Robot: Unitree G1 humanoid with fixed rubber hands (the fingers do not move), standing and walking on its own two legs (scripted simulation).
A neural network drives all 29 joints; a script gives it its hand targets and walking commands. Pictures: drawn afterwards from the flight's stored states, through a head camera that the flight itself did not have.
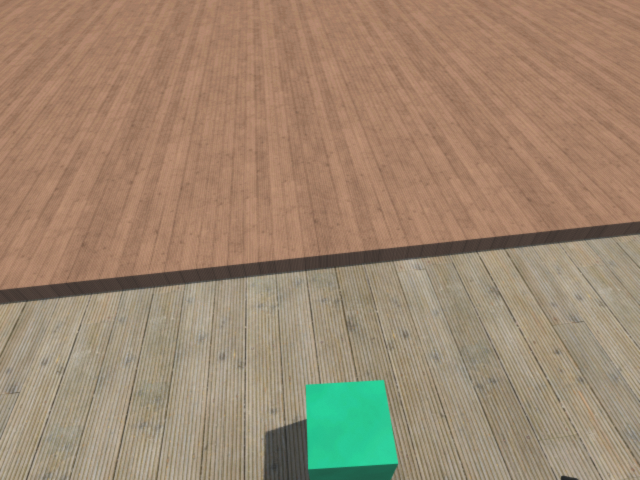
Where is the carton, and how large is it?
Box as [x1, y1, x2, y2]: [306, 380, 397, 479]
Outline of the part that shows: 383,380 306,385 308,471 310,479 390,479 397,464 397,459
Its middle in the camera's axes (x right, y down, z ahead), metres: +0.08 +0.54 +1.05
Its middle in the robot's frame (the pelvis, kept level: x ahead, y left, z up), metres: +0.39 -0.04 -0.66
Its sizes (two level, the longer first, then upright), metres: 0.210 0.200 0.250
